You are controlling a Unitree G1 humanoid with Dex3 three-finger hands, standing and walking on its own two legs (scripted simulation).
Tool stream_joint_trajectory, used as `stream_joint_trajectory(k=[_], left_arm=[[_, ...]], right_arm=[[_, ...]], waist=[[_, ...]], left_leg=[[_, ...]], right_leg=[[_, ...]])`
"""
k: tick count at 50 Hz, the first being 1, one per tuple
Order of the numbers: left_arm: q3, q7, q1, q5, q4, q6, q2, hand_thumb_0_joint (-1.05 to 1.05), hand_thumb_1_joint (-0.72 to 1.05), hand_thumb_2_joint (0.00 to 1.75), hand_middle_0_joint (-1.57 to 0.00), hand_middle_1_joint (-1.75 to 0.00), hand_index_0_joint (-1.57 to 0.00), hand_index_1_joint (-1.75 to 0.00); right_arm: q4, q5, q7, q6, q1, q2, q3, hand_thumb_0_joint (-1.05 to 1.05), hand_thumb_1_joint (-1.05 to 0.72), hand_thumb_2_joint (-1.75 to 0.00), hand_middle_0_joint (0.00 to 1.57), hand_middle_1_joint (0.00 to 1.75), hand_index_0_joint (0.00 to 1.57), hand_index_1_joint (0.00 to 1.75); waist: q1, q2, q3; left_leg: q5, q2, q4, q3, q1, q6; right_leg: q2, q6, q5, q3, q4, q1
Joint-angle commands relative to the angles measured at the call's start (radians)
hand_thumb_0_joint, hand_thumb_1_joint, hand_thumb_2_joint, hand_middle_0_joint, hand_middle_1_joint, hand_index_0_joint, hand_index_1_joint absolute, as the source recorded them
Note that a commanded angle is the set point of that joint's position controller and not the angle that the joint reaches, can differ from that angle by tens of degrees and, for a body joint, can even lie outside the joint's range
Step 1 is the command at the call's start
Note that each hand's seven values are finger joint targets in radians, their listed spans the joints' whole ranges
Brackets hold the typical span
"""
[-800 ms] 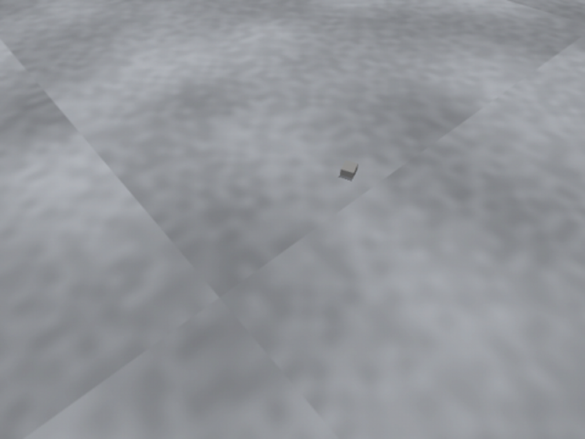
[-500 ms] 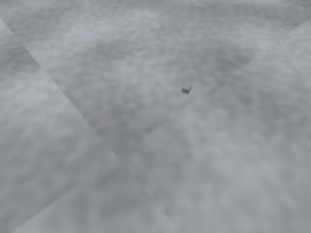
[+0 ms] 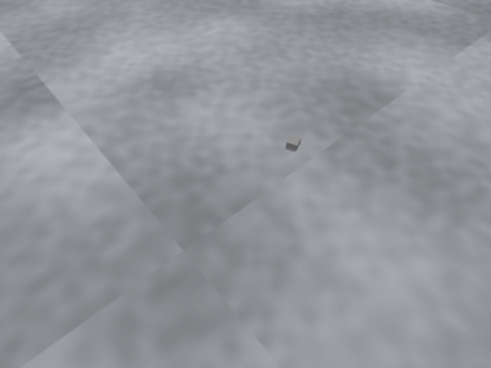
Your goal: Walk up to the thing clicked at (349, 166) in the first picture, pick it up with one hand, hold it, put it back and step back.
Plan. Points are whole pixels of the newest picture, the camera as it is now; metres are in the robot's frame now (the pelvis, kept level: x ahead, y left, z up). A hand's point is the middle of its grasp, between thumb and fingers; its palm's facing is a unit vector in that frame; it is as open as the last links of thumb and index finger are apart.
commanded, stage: stand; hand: left
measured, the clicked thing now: (293, 142) +1.43 -0.30 -0.76
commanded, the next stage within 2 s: walk up in 0.32 s
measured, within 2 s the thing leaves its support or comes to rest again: neither
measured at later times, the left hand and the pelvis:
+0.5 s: hand out of the picture +0.10 +0.29 -0.14, palm faces +0.17 -0.93 -0.33, open 7.4 cm; pelvis +0.02 -0.01 -0.01, yaw +10 degrees
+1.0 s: hand (87, 355) +0.19 +0.29 -0.17, palm faces +0.38 -0.89 -0.27, open 7.4 cm; pelvis +0.21 -0.01 -0.02, yaw +26 degrees
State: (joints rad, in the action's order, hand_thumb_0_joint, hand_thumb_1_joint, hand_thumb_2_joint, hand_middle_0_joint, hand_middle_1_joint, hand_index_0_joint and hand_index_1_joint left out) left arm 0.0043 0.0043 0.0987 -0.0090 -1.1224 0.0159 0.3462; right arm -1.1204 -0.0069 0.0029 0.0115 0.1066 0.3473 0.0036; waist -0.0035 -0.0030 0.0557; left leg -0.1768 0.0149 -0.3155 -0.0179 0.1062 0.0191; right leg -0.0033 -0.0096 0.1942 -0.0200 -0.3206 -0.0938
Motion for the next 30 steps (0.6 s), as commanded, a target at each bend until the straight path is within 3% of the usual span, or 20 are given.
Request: stream_joint_trajectory(k=[1,8,15,16,17,18,19,20,21,22,23,24,25,26,28,29,30], left_arm=[[-0.045,-0.014,-0.036,0.001,0.063,0.021,0.211,0.0,0.9,0.9,-0.2,-0.3,-0.2,-0.3],[-0.046,-0.015,-0.029,0.001,0.061,0.021,0.215,0.0,0.9,0.9,-0.2,-0.3,-0.2,-0.3],[-0.044,-0.014,-0.019,0.001,0.057,0.016,0.211,0.0,0.9,0.9,-0.2,-0.3,-0.2,-0.3],[-0.182,0.033,-0.084,-0.054,0.212,0.006,0.381,0.0,0.9,0.9,-0.2,-0.3,-0.2,-0.3],[-0.187,0.05,-0.112,-0.072,0.234,-0.002,0.387,0.0,0.9,0.9,-0.2,-0.3,-0.2,-0.3],[-0.193,0.064,-0.106,-0.072,0.254,-0.008,0.366,0.0,0.9,0.9,-0.2,-0.3,-0.2,-0.3],[-0.195,0.077,-0.052,-0.071,0.274,-0.011,0.349,0.0,0.9,0.9,-0.2,-0.3,-0.2,-0.3],[-0.204,0.083,0.021,-0.066,0.275,-0.012,0.346,0.0,0.9,0.9,-0.2,-0.3,-0.2,-0.3],[-0.218,0.086,0.1,-0.065,0.263,-0.012,0.371,0.0,0.9,0.9,-0.2,-0.3,-0.2,-0.3],[-0.221,0.083,0.075,-0.046,0.281,-0.014,0.389,0.0,0.9,0.9,-0.2,-0.3,-0.2,-0.3],[-0.219,0.086,0.013,-0.045,0.321,-0.019,0.376,0.0,0.9,0.9,-0.2,-0.3,-0.2,-0.3],[-0.219,0.095,-0.023,-0.053,0.35,-0.025,0.363,0.0,0.9,0.9,-0.2,-0.3,-0.2,-0.3],[-0.209,0.1,-0.018,-0.056,0.366,-0.024,0.337,0.0,0.9,0.9,-0.2,-0.3,-0.2,-0.3],[-0.205,0.106,-0.042,-0.06,0.377,-0.022,0.329,0.0,0.9,0.9,-0.2,-0.3,-0.2,-0.3],[-0.203,0.115,-0.147,-0.061,0.41,-0.028,0.338,0.0,0.9,0.9,-0.2,-0.3,-0.2,-0.3],[-0.2,0.117,-0.2,-0.062,0.432,-0.03,0.334,0.0,0.9,0.9,-0.2,-0.3,-0.2,-0.3],[-0.198,0.117,-0.221,-0.065,0.453,-0.034,0.321,0.0,0.9,0.9,-0.2,-0.3,-0.2,-0.3]], right_arm=[[0.061,-0.001,0.009,0.021,-0.031,0.203,-0.039,0.0,-0.9,-0.9,0.2,0.3,0.2,0.3],[0.061,0.0,0.009,0.02,-0.031,0.204,-0.039,0.0,-0.9,-0.9,0.2,0.3,0.2,0.3],[0.055,0.0,0.011,0.019,-0.035,0.205,-0.037,0.0,-0.9,-0.9,0.2,0.3,0.2,0.3],[0.096,0.012,0.006,0.04,0.144,0.391,-0.123,0.0,-0.9,-0.9,0.2,0.3,0.2,0.3],[0.095,0.003,0.005,0.048,0.135,0.414,-0.133,0.0,-0.9,-0.9,0.2,0.3,0.2,0.3],[0.107,-0.011,0.005,0.049,0.119,0.414,-0.136,0.0,-0.9,-0.9,0.2,0.3,0.2,0.3],[0.145,-0.014,0.002,0.056,0.073,0.409,-0.145,0.0,-0.9,-0.9,0.2,0.3,0.2,0.3],[0.186,-0.021,0.003,0.061,0.015,0.38,-0.147,0.0,-0.9,-0.9,0.2,0.3,0.2,0.3],[0.234,-0.019,0.003,0.061,-0.064,0.332,-0.138,0.0,-0.9,-0.9,0.2,0.3,0.2,0.3],[0.244,-0.015,0.003,0.061,-0.087,0.3,-0.127,0.0,-0.9,-0.9,0.2,0.3,0.2,0.3],[0.25,-0.015,0.001,0.062,-0.055,0.318,-0.129,0.0,-0.9,-0.9,0.2,0.3,0.2,0.3],[0.24,-0.009,-0.008,0.063,-0.01,0.338,-0.13,0.0,-0.9,-0.9,0.2,0.3,0.2,0.3],[0.227,-0.005,-0.018,0.064,0.016,0.331,-0.126,0.0,-0.9,-0.9,0.2,0.3,0.2,0.3],[0.223,-0.003,-0.028,0.062,0.048,0.326,-0.13,0.0,-0.9,-0.9,0.2,0.3,0.2,0.3],[0.189,0.002,-0.031,0.059,0.207,0.335,-0.146,0.0,-0.9,-0.9,0.2,0.3,0.2,0.3],[0.159,0.004,-0.024,0.056,0.312,0.337,-0.153,0.0,-0.9,-0.9,0.2,0.3,0.2,0.3],[0.119,0.0,-0.01,0.058,0.456,0.336,-0.163,0.0,-0.9,-0.9,0.2,0.3,0.2,0.3]], waist=[[0.001,0.004,-0.099],[0.001,0.006,-0.102],[0.007,-0.009,-0.07],[0.009,0.149,-0.108],[0.008,0.106,-0.025],[0.019,0.057,0.02],[0.053,0.036,0.003],[0.104,0.053,-0.008],[0.169,0.143,-0.023],[0.187,0.279,-0.027],[0.162,0.209,-0.009],[0.139,0.161,-0.002],[0.138,0.141,0.001],[0.114,0.162,0.032],[0.023,0.189,0.027],[-0.036,0.167,-0.003],[-0.117,0.079,-0.068]], left_leg=[[0.165,0.11,0.028,-0.078,-0.021,-0.037],[0.175,0.111,0.029,-0.08,-0.029,-0.036],[0.137,0.111,0.038,-0.082,-0.026,-0.036],[-0.306,0.139,-0.029,-0.258,0.175,-0.104],[-0.428,0.145,-0.018,-0.298,0.303,-0.106],[-0.453,0.116,0.0,-0.267,0.368,-0.083],[-0.418,0.113,-0.056,-0.252,0.368,-0.083],[-0.353,0.059,-0.12,-0.168,0.466,-0.042],[-0.223,-0.041,-0.282,0.077,0.662,0.032],[-0.284,0.001,-0.5,0.122,0.748,-0.014],[-0.315,0.054,-0.513,0.119,0.706,-0.013],[-0.327,0.072,-0.467,0.099,0.614,-0.018],[-0.29,0.074,-0.477,0.088,0.566,-0.027],[-0.247,0.095,-0.438,0.082,0.517,-0.035],[-0.157,0.083,-0.376,0.134,0.311,-0.044],[-0.112,0.065,-0.321,0.164,0.157,-0.052],[-0.019,0.033,-0.205,0.17,-0.074,-0.066]], right_leg=[[0.141,-0.02,-0.176,0.103,0.054,0.018],[0.137,-0.02,-0.189,0.099,0.05,0.024],[0.134,-0.019,-0.138,0.105,0.058,-0.011],[0.119,-0.059,0.399,0.039,-0.112,0.06],[0.145,-0.08,0.535,0.095,-0.153,0.014],[0.142,-0.082,0.567,0.084,-0.182,-0.011],[0.181,-0.107,0.569,0.142,-0.136,-0.031],[0.22,-0.133,0.602,0.166,-0.055,0.065],[0.325,-0.178,0.646,0.215,0.141,0.292],[0.453,-0.208,0.546,0.308,0.201,0.303],[0.482,-0.22,0.461,0.278,0.2,0.258],[0.458,-0.228,0.425,0.254,0.19,0.203],[0.411,-0.213,0.438,0.191,0.178,0.174],[0.375,-0.197,0.442,0.115,0.162,0.118],[0.312,-0.159,0.418,-0.038,0.095,-0.005],[0.264,-0.141,0.38,-0.122,0.015,-0.1],[0.205,-0.12,0.305,-0.193,-0.198,-0.208]])
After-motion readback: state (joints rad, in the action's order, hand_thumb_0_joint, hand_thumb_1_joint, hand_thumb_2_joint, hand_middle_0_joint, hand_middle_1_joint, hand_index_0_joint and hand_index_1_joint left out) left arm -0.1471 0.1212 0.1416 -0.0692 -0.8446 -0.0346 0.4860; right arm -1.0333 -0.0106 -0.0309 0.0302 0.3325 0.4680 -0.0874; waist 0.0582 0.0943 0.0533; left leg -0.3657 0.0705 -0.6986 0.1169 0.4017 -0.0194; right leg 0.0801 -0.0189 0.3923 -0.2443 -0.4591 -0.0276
